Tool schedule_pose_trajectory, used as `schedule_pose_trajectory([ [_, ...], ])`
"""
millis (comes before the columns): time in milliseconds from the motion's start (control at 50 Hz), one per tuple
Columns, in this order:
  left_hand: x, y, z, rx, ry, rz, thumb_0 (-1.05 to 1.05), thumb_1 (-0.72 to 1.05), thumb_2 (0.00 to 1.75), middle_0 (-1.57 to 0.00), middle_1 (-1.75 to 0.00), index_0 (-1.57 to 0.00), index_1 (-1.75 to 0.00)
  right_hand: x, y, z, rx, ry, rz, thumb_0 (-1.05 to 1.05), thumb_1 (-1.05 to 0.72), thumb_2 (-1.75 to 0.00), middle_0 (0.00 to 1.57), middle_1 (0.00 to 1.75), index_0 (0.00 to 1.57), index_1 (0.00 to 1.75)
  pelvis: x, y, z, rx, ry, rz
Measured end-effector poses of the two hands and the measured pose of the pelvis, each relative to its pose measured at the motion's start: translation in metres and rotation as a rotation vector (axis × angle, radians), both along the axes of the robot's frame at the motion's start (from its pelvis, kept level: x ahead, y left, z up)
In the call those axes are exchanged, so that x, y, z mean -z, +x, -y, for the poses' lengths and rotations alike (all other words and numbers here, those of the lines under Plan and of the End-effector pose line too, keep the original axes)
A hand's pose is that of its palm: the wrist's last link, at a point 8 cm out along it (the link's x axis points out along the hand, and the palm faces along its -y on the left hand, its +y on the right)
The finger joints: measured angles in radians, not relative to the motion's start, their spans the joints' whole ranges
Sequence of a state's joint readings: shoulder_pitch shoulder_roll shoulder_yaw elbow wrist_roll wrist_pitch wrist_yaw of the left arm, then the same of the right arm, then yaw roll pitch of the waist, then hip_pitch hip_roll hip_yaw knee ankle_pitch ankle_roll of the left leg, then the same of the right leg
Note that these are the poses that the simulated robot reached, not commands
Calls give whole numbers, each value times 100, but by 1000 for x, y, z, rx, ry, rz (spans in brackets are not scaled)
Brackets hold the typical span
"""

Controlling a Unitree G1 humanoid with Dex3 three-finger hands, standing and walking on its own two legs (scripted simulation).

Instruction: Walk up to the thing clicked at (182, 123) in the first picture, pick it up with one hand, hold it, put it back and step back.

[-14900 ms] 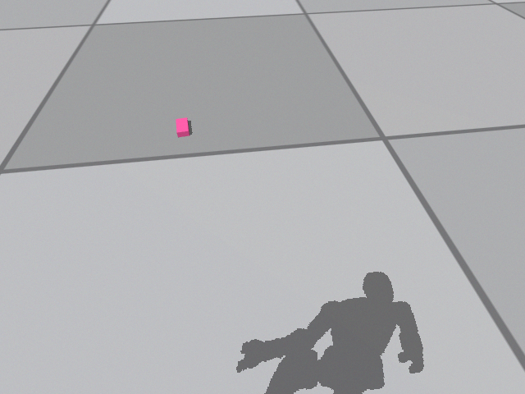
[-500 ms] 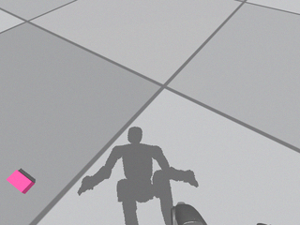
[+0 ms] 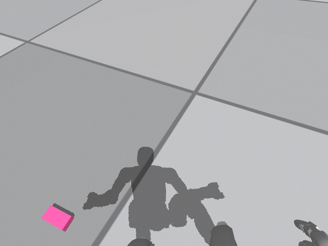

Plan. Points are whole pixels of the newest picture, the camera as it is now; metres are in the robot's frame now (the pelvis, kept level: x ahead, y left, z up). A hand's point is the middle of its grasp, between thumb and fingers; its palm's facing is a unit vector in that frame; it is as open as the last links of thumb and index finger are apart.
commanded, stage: walk up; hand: left
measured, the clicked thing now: (57, 217) +0.37 +0.68 -0.69
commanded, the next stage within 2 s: none
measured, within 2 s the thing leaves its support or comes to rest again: neither
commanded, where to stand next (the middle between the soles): -0.07 +0.62 m, yaw -25 degrees
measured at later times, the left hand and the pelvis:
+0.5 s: hand out of the picture +0.06 +0.52 -0.08, palm faces -0.17 -0.77 -0.61, open 7.4 cm; pelvis -0.05 +0.22 +0.01, yaw -8 degrees
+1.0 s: hand out of the picture +0.04 +0.72 -0.09, palm faces -0.28 -0.78 -0.56, open 7.4 cm; pelvis -0.12 +0.45 +0.02, yaw -16 degrees
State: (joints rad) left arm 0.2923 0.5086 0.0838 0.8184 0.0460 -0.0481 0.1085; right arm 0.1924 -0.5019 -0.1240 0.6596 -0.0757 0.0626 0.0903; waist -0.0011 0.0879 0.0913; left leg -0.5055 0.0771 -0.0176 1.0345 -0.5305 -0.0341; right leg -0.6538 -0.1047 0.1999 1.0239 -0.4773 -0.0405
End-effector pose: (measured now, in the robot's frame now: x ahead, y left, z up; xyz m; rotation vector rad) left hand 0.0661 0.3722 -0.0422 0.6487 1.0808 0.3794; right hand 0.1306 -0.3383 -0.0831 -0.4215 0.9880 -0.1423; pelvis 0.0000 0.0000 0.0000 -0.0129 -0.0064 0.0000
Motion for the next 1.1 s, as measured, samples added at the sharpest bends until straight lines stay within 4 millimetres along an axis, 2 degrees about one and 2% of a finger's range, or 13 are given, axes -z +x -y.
schedule_pose_trajectory([
  [80, 4, 8, -27, 3, -35, -46, 1, 90, 90, -21, -30, -21, -30, -7, -42, -42, 87, 17, -55, 0, -91, -90, 20, 30, 20, 30, -14, -3, -30, 22, -15, 1],
  [180, 1, 18, -36, 66, -107, -74, 1, 90, 90, -21, -30, -21, -30, -10, -87, -84, 157, 43, -125, 0, -90, -90, 20, 30, 20, 30, -29, -6, -65, 55, -12, -4],
  [240, 4, 17, -45, 116, -113, -57, 1, 90, 90, -21, -30, -21, -30, 2, -100, -102, 178, 53, -144, 1, -90, -90, 21, 30, 20, 30, -21, -9, -86, 86, -5, -8],
  [320, 3, 6, -71, 122, -106, -31, 1, 90, 90, -21, -30, -21, -30, 14, -108, -134, 177, 56, -165, 1, -90, -90, 20, 30, 20, 30, -17, -22, -119, 93, -36, 27],
  [380, -4, -3, -98, 124, -95, -17, 1, 89, 90, -21, -30, -21, -30, 16, -108, -160, 165, 73, -152, 1, -90, -90, 20, 30, 20, 30, -18, -30, -148, 101, -24, 36],
  [440, -8, -7, -134, 145, -74, -21, 1, 89, 90, -22, -30, -21, -30, 14, -109, -186, 165, 81, -111, 1, -90, -90, 20, 30, 20, 30, -17, -38, -180, 121, -3, 33],
  [540, -5, -5, -214, 183, -34, -13, 1, 89, 90, -22, -30, -22, -30, 14, -119, -233, 186, 41, -63, 1, -90, -90, 20, 30, 20, 30, -3, -52, -246, 157, 11, 12],
  [600, 4, -3, -268, 176, -8, -4, 1, 89, 90, -22, -30, -21, -30, 17, -137, -270, 200, 4, -54, 0, -91, -90, 20, 30, 20, 30, 8, -62, -291, 180, 21, 28],
  [660, 6, -2, -304, 151, 3, -29, 1, 90, 90, -21, -30, -21, -30, 14, -168, -312, 259, 16, -74, 0, -91, -90, 20, 30, 20, 30, 1, -69, -322, 199, -16, 37],
  [760, 1, 0, -328, 192, -57, -73, 1, 90, 90, -21, -30, -21, -30, 0, -215, -376, 335, 65, -137, 0, -90, -90, 20, 30, 20, 30, -22, -80, -358, 223, -19, 26],
  [860, -1, -6, -337, 249, -108, -87, 1, 90, 90, -21, -30, -21, -30, 1, -247, -418, 359, 84, -175, 1, -90, -90, 21, 30, 20, 30, -28, -90, -396, 259, -11, 3],
  [980, 3, -25, -370, 290, -114, -55, 1, 90, 90, -21, -30, -21, -30, 13, -264, -462, 367, 83, -196, 1, -90, -90, 20, 30, 20, 30, -23, -114, -445, 278, -29, 28],
  [1100, -3, -33, -431, 322, -96, -21, 1, 89, 90, -21, -30, -21, -30, 10, -267, -506, 365, 72, -131, 1, -90, -90, 20, 30, 20, 30, -20, -134, -508, 291, 6, 32],
])
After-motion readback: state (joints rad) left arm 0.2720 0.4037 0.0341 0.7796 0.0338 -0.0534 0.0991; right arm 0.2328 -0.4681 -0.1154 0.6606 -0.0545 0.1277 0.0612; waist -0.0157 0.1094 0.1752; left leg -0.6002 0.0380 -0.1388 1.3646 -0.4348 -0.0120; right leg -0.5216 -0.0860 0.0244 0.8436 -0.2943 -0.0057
